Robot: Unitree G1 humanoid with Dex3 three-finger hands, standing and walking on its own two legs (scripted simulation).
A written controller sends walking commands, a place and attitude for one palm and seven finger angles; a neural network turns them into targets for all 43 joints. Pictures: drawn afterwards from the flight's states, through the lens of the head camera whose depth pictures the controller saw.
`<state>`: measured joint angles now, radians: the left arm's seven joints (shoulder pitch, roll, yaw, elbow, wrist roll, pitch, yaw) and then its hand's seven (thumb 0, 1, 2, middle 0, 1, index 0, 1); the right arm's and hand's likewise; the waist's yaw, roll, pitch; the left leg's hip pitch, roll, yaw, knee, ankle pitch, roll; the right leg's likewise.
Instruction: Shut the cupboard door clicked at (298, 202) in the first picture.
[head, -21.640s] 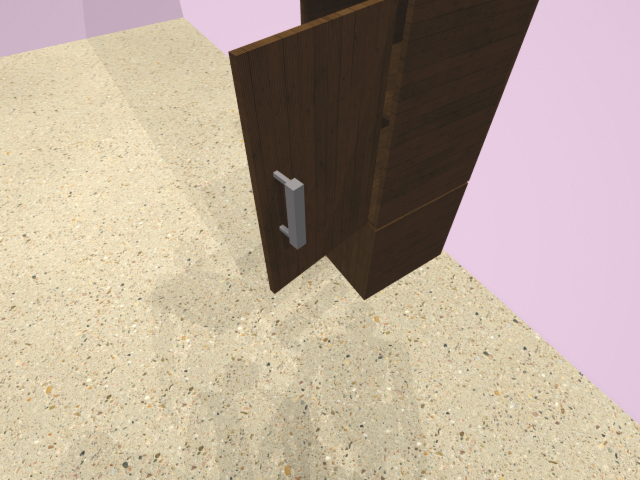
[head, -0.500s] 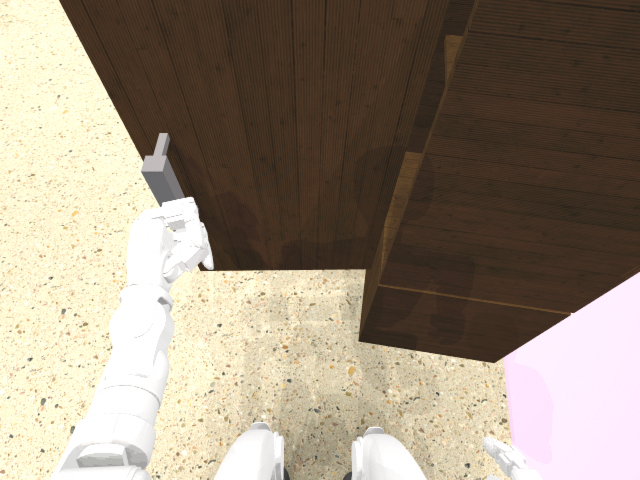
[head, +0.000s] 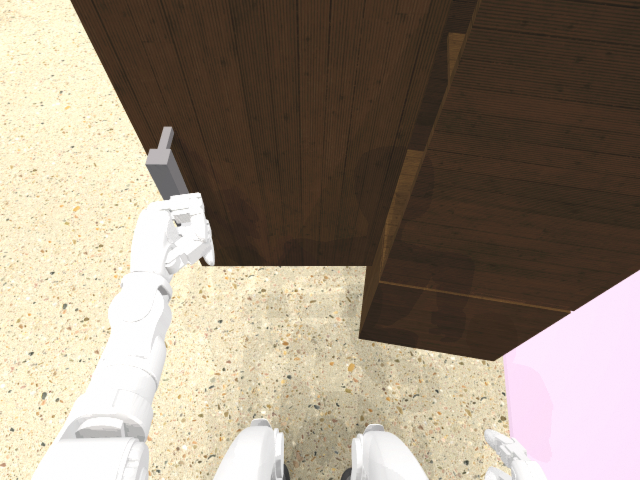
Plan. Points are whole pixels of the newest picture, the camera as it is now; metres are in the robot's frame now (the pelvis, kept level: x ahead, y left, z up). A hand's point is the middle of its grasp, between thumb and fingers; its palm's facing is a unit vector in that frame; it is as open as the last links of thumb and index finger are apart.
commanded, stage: push the door shut along its arc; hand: left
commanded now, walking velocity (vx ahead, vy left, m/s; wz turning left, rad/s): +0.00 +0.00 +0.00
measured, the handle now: (181, 187) +0.49 +0.20 +0.04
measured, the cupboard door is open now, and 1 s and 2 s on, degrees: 100 82 63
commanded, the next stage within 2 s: pull the fist back off the door in 1.70 s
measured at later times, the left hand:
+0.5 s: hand (221, 198) +0.47 +0.14 +0.04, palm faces -0.16 -0.99 -0.05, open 3.1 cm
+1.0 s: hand (252, 161) +0.53 +0.10 +0.04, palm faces -0.30 -0.95 -0.03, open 3.1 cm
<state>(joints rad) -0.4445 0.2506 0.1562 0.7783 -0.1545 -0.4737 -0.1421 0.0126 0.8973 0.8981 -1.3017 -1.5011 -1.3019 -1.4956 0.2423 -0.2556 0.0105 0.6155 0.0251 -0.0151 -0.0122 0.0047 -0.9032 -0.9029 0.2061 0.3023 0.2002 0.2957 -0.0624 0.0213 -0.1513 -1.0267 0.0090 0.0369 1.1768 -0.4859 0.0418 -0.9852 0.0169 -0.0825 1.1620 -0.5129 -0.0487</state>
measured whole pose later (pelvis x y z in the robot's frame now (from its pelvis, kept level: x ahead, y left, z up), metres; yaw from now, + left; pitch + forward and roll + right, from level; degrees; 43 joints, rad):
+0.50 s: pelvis -0.01 +0.01 -0.01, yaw +0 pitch +23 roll -2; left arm -0.80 0.36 0.20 1.09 -0.14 -0.48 -0.25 0.01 0.90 0.90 -1.30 -1.50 -1.30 -1.50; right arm 0.32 -0.27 0.01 0.67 0.02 -0.02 0.00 0.00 -0.90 -0.90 0.21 0.30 0.20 0.30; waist -0.13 0.03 -0.15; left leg -1.16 0.01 0.03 1.24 -0.49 0.05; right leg -1.10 0.01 -0.10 1.21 -0.51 -0.04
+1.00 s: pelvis -0.01 +0.01 -0.03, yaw -2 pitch +28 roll -4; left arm -1.07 0.49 0.27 1.23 -0.07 -0.38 -0.35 0.01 0.90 0.90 -1.30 -1.50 -1.30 -1.50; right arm 0.36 -0.28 0.04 0.64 0.01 -0.01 0.01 0.00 -0.90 -0.90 0.21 0.30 0.20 0.30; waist -0.22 0.05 -0.14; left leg -1.29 0.04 0.03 1.32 -0.52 0.06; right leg -1.23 0.04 -0.10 1.26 -0.52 -0.04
